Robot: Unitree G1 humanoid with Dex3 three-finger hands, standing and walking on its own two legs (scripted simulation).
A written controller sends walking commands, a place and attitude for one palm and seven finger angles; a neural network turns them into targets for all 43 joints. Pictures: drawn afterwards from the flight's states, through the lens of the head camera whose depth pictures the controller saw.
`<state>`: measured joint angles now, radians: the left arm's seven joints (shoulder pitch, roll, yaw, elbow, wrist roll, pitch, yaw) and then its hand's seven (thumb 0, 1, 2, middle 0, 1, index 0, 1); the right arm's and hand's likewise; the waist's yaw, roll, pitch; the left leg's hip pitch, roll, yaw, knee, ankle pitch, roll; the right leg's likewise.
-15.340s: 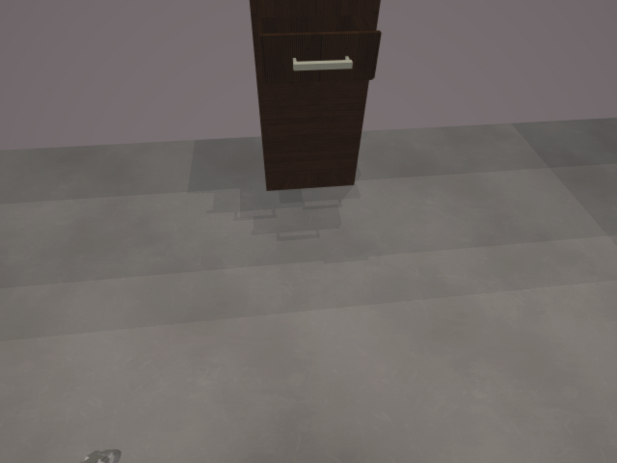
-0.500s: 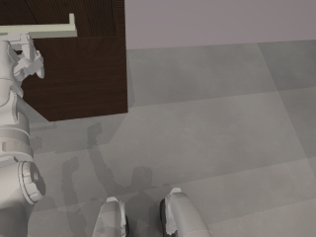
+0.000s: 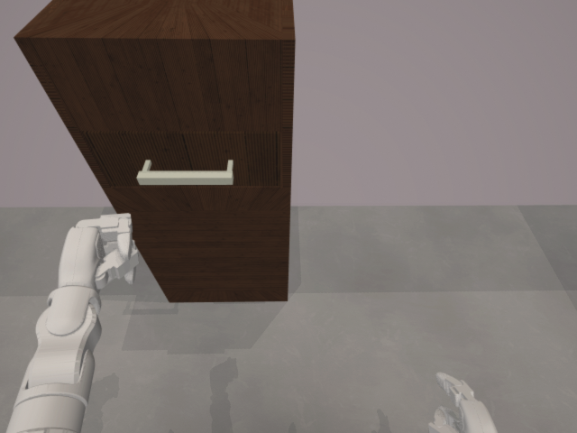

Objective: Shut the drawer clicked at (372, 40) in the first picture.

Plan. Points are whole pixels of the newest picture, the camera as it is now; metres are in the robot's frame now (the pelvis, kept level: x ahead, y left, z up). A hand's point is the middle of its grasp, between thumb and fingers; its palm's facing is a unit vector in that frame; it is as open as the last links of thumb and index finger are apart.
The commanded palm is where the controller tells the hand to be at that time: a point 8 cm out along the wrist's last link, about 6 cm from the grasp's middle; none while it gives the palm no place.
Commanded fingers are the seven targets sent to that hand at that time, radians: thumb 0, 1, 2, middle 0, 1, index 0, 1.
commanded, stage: draw the hand back to the body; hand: left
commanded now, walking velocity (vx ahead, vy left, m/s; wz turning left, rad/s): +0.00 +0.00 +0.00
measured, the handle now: (187, 171) +0.61 +0.24 -0.04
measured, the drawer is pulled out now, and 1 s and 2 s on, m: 0.00 0.00 0.00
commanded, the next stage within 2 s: step back with the hand held close in 0.74 s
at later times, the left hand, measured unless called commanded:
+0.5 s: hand (45, 318) +0.20 +0.23 +0.18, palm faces +0.39 -0.84 -0.37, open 3.3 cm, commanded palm +0.14 +0.27 +0.20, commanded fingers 0.00 0.90 0.90 -1.40 -1.60 -1.40 -1.60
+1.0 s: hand (12, 353) +0.17 +0.23 +0.19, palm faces +0.41 -0.80 -0.44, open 3.3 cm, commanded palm +0.11 +0.26 +0.20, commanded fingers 0.00 0.90 0.90 -1.40 -1.60 -1.40 -1.60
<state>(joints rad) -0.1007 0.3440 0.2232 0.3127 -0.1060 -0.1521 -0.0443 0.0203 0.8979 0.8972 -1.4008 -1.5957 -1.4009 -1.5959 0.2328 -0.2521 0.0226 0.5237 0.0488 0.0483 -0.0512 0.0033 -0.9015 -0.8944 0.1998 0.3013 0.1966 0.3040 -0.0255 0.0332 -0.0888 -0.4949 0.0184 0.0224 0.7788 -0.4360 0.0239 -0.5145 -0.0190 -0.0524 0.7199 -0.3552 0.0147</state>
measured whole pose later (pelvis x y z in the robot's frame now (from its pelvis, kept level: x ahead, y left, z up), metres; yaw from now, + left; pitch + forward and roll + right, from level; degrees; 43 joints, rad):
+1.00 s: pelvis -0.02 -0.02 +0.03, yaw +0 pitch -2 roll -1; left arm 0.55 0.31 0.34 -0.44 -0.03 -0.17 0.11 0.02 0.89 0.90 -1.41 -1.59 -1.41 -1.59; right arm 0.20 -0.23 0.02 0.60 -0.01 -0.08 -0.07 0.01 -0.90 -0.89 0.20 0.30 0.20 0.30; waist 0.02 0.08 0.00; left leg -0.15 0.03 0.02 0.44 -0.26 0.00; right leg -0.15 0.01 -0.06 0.35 -0.16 -0.01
